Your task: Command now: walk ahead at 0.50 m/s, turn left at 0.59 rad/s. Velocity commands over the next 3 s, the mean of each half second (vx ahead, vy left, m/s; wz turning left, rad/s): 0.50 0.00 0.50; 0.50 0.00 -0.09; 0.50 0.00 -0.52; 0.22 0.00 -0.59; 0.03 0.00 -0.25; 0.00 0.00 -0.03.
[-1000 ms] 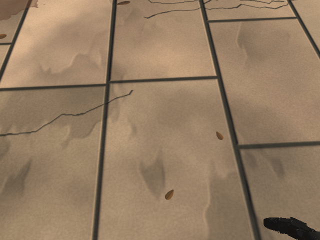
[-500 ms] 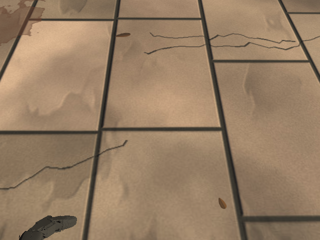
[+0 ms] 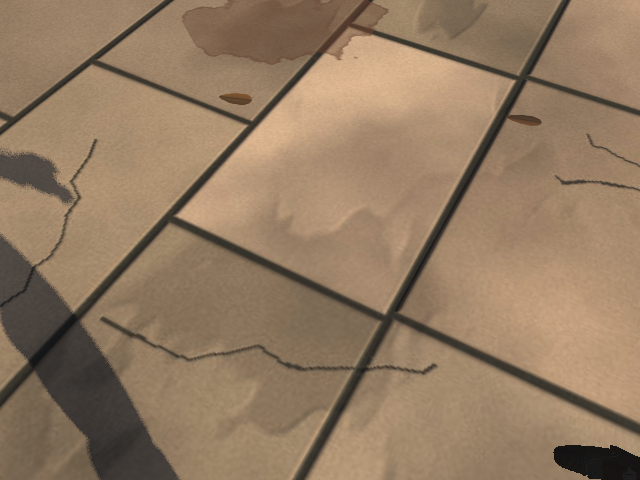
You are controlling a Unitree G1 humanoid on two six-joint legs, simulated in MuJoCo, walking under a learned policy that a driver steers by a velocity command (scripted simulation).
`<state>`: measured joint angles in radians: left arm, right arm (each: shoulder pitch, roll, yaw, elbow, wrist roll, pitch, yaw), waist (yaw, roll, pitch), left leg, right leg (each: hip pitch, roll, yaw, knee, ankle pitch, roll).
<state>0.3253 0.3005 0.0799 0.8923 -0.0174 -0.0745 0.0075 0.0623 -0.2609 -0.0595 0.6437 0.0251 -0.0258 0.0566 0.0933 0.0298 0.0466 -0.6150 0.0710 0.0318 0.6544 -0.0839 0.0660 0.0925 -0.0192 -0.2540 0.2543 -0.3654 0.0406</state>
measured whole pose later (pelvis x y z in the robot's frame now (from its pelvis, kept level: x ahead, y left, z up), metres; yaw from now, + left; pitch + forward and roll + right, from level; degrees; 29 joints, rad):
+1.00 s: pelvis +0.54 +0.08 +0.01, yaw +9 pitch +2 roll -1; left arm 0.43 0.28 0.06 0.82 -0.03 -0.05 0.00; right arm 0.03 -0.26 -0.04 0.66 0.01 -0.10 0.03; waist 0.11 0.02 0.02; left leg -0.51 0.03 -0.08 0.49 -0.02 -0.02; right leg -0.06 0.05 0.09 0.34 -0.32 -0.02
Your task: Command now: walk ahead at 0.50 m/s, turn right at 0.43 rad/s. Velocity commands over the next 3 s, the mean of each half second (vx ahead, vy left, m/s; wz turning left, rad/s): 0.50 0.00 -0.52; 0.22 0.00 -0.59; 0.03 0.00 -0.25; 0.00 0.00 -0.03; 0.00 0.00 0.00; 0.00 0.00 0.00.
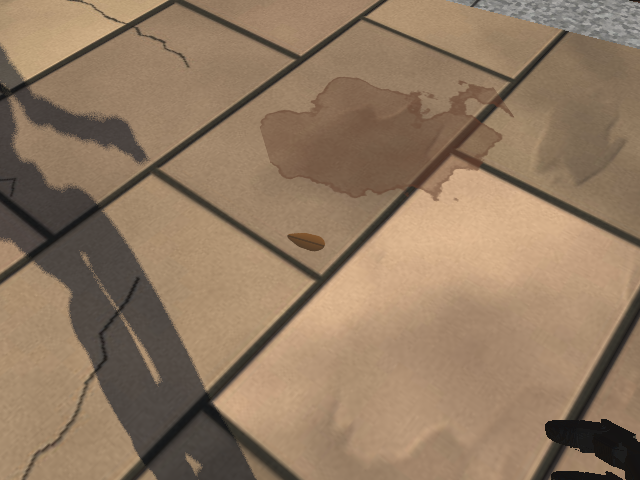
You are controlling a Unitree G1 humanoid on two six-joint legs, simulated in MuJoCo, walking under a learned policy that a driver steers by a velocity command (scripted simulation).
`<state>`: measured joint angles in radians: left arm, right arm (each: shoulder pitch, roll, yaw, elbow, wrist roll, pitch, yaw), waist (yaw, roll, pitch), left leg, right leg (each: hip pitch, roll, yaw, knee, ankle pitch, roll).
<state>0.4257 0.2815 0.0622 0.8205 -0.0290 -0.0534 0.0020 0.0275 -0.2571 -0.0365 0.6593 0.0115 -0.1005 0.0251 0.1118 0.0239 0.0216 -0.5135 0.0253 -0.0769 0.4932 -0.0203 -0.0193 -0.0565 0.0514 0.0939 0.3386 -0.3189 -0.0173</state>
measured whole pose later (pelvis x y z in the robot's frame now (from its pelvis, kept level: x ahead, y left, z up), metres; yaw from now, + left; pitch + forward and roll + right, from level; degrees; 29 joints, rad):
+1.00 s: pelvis +0.43 -0.09 -0.01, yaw -36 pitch +2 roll +0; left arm 0.23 0.33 0.08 0.64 -0.02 0.04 0.03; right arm 0.07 -0.29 -0.04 0.72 0.00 -0.04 0.00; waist 0.04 0.02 0.03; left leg -0.44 -0.03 -0.10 0.55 -0.15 -0.06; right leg -0.28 0.14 0.19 0.55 -0.29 -0.05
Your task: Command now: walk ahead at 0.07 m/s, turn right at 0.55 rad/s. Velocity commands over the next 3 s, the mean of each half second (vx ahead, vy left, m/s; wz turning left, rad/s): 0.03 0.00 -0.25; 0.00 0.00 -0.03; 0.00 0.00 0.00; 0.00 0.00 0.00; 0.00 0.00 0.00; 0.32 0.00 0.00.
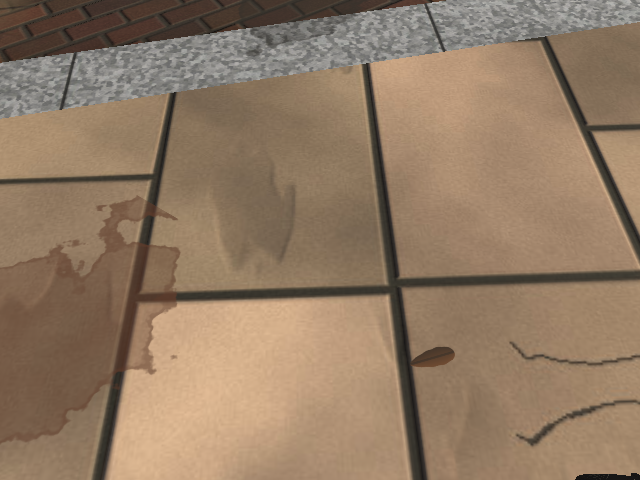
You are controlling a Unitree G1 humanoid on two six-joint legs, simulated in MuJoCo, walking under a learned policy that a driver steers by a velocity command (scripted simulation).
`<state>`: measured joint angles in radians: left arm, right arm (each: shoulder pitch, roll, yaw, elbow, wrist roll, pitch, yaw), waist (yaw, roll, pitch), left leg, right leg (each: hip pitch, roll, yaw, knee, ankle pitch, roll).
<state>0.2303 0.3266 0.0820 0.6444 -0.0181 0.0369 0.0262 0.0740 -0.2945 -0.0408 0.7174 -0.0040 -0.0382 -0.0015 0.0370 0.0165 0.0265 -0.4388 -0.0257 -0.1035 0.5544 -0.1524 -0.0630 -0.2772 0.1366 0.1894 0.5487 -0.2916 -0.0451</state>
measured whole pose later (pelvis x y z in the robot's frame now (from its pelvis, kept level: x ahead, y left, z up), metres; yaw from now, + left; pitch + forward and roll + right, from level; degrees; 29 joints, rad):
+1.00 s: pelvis +0.05 -0.02 +0.00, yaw -5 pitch -2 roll +0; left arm 0.25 0.24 0.03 0.86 0.01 0.00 0.02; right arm 0.17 -0.26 -0.04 1.01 0.00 0.01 -0.04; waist -0.02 0.00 0.03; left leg -0.22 0.04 -0.03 0.48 -0.23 -0.05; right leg -0.14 0.03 0.04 0.49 -0.32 -0.02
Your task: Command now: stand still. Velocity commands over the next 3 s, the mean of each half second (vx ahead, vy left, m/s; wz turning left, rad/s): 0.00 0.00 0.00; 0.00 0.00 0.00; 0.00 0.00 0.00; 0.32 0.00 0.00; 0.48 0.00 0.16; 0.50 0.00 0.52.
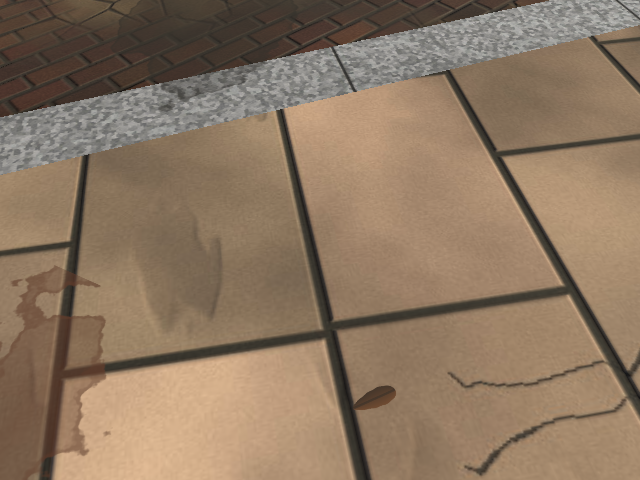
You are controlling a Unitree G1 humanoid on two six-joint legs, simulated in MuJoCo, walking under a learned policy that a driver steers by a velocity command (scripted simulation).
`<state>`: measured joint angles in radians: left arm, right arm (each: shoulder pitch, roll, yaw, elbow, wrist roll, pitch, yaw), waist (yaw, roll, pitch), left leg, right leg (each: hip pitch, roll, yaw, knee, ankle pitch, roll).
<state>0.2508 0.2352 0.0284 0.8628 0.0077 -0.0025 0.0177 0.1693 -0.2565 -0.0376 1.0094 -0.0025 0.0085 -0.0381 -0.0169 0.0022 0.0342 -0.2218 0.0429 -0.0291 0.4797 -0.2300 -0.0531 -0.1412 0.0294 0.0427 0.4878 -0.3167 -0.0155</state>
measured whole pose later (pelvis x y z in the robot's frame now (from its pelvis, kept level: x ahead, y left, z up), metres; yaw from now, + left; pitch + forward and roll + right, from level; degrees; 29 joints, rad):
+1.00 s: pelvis +0.00 +0.01 +0.00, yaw +1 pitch -1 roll +0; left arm 0.32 0.18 0.00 1.08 0.00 -0.01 0.03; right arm 0.24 -0.19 -0.02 1.13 0.00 0.01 -0.05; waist -0.01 0.01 0.04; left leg -0.24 0.03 -0.04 0.48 -0.22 -0.04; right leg -0.15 0.02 0.03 0.47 -0.31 0.00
